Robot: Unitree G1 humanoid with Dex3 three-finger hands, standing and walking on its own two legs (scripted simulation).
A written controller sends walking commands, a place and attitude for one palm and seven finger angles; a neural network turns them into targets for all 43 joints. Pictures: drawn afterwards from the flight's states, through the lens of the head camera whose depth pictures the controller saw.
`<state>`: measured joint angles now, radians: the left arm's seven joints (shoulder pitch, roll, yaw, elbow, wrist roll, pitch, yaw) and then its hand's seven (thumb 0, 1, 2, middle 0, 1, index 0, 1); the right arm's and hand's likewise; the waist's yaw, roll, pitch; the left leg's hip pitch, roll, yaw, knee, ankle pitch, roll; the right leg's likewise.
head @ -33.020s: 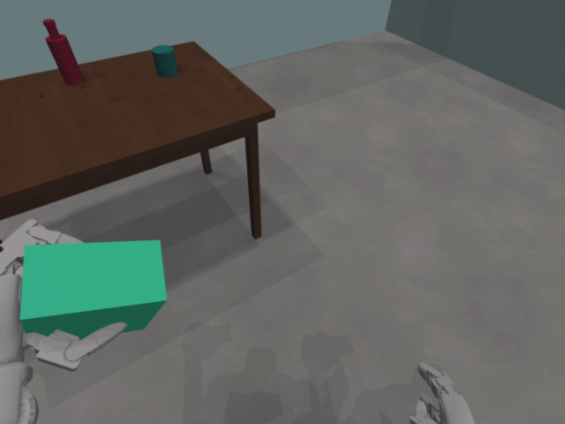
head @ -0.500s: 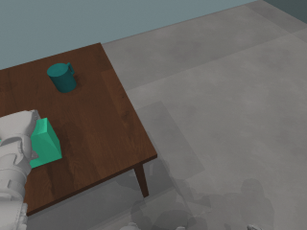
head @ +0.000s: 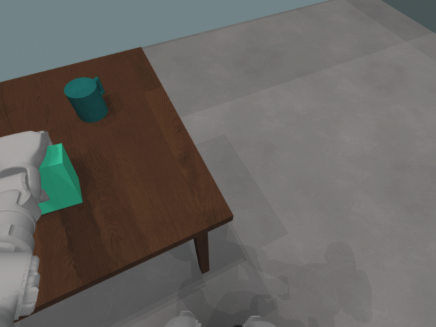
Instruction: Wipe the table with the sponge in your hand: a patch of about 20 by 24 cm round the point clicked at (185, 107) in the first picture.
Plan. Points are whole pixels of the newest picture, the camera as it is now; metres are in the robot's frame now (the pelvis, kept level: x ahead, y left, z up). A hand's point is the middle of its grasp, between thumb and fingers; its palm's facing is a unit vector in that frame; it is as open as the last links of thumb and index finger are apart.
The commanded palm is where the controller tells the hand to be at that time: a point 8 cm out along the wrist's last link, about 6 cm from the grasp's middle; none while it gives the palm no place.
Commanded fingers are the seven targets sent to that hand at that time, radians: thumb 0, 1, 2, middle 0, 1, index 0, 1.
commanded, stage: slide across to the middle lane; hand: left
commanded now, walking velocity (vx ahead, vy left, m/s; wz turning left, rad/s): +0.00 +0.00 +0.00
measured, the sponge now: (40, 189) +0.38 +0.37 -0.03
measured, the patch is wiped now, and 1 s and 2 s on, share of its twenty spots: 0.25 0.25 0.60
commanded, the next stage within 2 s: wipe back along the middle lane in 0.74 s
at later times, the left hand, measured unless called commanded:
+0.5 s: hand (42, 153) +0.43 +0.36 +0.03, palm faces -0.13 +0.02 -0.99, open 10.6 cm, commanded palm +0.43 +0.31 +0.07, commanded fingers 0.00 0.10 1.30 -1.20 -1.60 -1.20 -1.60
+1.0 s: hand (75, 146) +0.45 +0.30 +0.02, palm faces -0.11 -0.02 -0.99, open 10.6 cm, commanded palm +0.43 +0.27 +0.07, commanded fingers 0.00 0.10 1.30 -1.20 -1.60 -1.20 -1.60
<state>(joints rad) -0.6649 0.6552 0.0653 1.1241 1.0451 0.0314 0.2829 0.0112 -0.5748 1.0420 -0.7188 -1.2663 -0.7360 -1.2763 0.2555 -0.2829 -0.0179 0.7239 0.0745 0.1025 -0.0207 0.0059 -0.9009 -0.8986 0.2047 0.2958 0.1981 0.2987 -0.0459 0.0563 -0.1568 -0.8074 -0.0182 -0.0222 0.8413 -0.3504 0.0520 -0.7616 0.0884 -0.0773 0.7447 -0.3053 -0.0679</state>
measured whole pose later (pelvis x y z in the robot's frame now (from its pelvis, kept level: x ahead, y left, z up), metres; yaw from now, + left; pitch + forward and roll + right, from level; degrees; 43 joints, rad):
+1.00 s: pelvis +0.06 +0.02 +0.03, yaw +0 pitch +15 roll -3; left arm -0.61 0.39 -0.11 0.96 0.98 0.26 0.34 0.00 -0.53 1.04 -0.65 -1.34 -0.67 -1.35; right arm 0.20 -0.26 -0.05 0.76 0.05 0.19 0.03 0.00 -0.90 -0.90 0.20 0.30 0.20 0.30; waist -0.01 0.06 -0.15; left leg -0.56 -0.05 -0.01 0.64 -0.35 0.08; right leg -0.51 0.06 -0.04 0.55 -0.30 -0.03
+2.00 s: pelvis +0.05 +0.02 +0.03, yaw +0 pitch +9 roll -2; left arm -0.28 0.24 -0.26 0.58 0.99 0.48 0.37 -0.01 -0.50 1.04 -0.60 -1.39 -0.61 -1.40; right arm 0.09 -0.25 -0.02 0.68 0.08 0.22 0.03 0.01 -0.90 -0.90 0.20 0.30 0.20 0.30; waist 0.05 0.06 -0.17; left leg -0.43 -0.06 0.00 0.61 -0.34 0.08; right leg -0.41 0.05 -0.03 0.56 -0.32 -0.04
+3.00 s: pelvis +0.04 -0.01 +0.03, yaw -1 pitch +6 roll +0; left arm -0.10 0.23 -0.27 0.42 0.99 0.50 0.35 -0.01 -0.51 1.04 -0.61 -1.37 -0.63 -1.38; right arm 0.06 -0.26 -0.01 0.67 0.09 0.20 0.01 0.01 -0.90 -0.90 0.20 0.30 0.20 0.30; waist 0.06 0.06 -0.14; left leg -0.38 -0.04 0.02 0.59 -0.32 0.05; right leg -0.38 0.07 -0.02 0.58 -0.31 -0.07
